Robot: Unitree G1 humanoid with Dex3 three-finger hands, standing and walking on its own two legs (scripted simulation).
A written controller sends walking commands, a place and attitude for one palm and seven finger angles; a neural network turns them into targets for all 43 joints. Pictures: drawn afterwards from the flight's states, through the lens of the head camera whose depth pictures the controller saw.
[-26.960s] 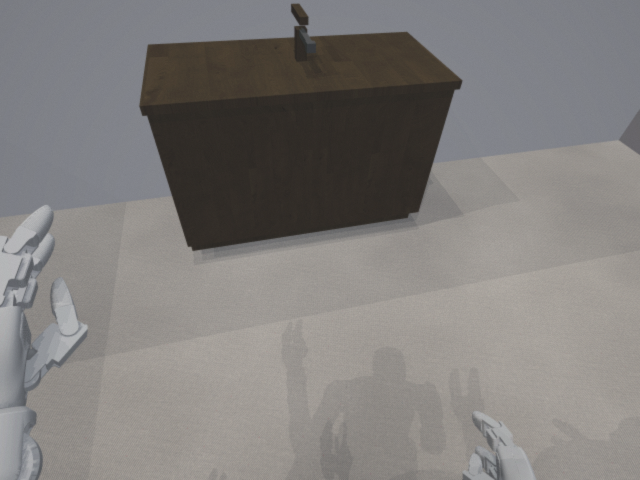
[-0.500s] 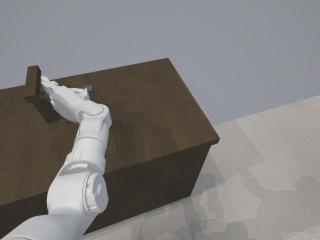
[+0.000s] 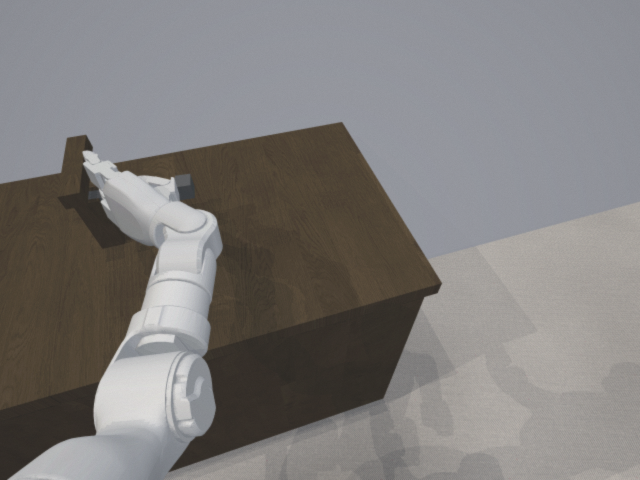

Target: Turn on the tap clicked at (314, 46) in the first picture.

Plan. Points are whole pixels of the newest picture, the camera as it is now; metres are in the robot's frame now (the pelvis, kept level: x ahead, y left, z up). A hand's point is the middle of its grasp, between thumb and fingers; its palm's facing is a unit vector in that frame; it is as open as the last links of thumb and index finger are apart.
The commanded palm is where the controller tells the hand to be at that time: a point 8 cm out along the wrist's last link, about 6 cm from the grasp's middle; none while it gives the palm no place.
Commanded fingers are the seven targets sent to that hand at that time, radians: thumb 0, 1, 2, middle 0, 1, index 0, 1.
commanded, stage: draw the hand back beside the body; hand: left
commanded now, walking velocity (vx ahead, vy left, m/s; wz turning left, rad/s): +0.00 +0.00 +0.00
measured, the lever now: (184, 186) +0.55 +0.21 +0.05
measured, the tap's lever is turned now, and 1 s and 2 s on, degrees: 85 85 85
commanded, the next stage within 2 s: step back with the hand held close in 1.46 s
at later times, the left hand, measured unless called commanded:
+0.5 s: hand (128, 258) +0.32 +0.19 +0.16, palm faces +0.22 -0.95 -0.24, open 7.7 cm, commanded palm +0.29 +0.23 +0.16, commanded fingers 0.00 0.90 0.90 -0.18 -0.23 -0.18 -0.23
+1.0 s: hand (46, 327) +0.24 +0.23 +0.17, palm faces +0.30 -0.91 -0.30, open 7.5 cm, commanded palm +0.20 +0.28 +0.19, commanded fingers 0.00 0.90 0.90 -0.20 -0.30 -0.20 -0.30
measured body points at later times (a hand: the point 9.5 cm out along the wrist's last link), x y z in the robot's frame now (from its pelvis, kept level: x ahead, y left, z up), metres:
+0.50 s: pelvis -0.01 +0.01 +0.03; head -0.02 -0.02 +0.47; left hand +0.30 +0.24 +0.17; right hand +0.15 -0.24 -0.07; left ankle +0.01 +0.14 -0.71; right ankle -0.02 -0.07 -0.71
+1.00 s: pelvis +0.00 +0.02 +0.03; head -0.02 -0.01 +0.48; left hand +0.22 +0.28 +0.19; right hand +0.17 -0.21 -0.07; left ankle +0.01 +0.14 -0.71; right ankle -0.02 -0.07 -0.71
